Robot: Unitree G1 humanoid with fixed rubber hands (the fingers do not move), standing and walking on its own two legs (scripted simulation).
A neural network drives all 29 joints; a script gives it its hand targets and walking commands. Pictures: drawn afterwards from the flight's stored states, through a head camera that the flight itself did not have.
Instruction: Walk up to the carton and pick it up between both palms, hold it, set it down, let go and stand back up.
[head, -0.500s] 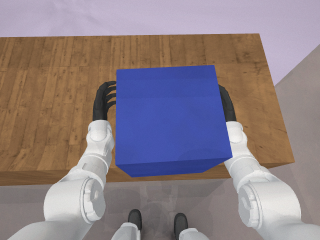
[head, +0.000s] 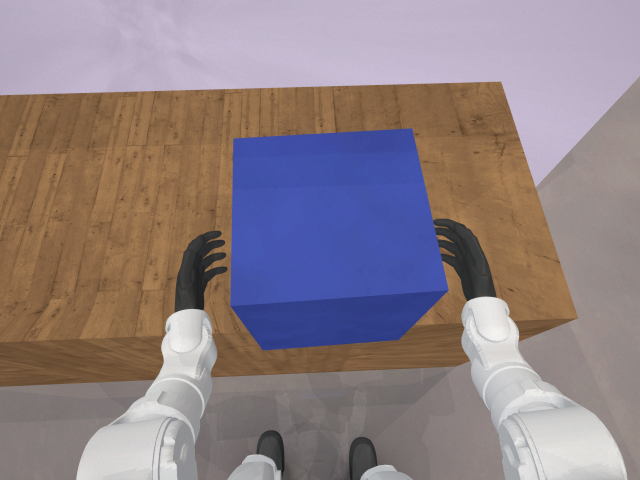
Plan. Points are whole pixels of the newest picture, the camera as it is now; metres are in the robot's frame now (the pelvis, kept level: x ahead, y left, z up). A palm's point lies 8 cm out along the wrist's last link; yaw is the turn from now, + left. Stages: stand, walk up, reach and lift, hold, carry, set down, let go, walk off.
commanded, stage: set down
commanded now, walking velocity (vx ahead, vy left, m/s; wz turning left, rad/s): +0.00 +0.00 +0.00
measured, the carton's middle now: (327, 253) +0.40 +0.00 -0.05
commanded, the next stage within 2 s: none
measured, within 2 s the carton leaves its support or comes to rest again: neither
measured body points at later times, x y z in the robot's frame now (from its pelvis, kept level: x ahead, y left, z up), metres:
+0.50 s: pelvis -0.01 +0.00 +0.00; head +0.09 +0.01 +0.44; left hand +0.29 +0.21 -0.06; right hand +0.31 -0.22 -0.05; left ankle +0.02 +0.13 -0.73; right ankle +0.01 -0.12 -0.73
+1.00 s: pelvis +0.01 -0.01 +0.01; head +0.03 +0.02 +0.46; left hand +0.22 +0.21 -0.05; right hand +0.24 -0.21 -0.03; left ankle +0.02 +0.13 -0.73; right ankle +0.01 -0.12 -0.73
